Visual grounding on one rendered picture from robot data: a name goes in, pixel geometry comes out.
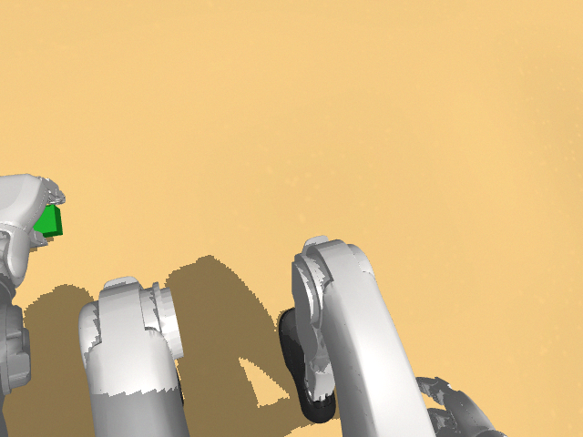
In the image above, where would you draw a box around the right robot hand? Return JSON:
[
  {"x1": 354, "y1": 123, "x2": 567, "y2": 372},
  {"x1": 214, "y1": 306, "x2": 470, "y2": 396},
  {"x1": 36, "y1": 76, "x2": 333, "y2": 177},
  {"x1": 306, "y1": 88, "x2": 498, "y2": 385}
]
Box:
[{"x1": 415, "y1": 377, "x2": 496, "y2": 437}]

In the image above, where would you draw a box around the left robot arm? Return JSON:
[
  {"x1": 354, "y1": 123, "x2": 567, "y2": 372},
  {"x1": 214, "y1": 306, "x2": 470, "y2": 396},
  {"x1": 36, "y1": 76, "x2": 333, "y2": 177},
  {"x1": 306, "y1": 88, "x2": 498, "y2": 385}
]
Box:
[{"x1": 0, "y1": 224, "x2": 31, "y2": 437}]

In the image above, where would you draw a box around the small box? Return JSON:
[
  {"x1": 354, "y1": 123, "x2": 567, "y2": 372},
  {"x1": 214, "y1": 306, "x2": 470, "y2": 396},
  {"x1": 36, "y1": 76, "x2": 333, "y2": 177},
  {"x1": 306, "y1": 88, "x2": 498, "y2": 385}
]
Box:
[{"x1": 33, "y1": 204, "x2": 63, "y2": 238}]

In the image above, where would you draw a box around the right robot foot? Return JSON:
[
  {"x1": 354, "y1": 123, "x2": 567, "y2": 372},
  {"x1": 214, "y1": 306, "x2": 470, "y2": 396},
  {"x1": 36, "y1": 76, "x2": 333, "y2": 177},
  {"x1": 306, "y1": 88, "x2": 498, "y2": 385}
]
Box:
[{"x1": 279, "y1": 308, "x2": 336, "y2": 423}]

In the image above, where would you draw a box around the left robot hand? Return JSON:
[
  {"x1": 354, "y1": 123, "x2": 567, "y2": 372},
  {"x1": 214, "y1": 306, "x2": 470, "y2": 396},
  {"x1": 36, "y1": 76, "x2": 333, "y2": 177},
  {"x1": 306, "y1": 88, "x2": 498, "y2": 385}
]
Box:
[{"x1": 0, "y1": 174, "x2": 66, "y2": 248}]

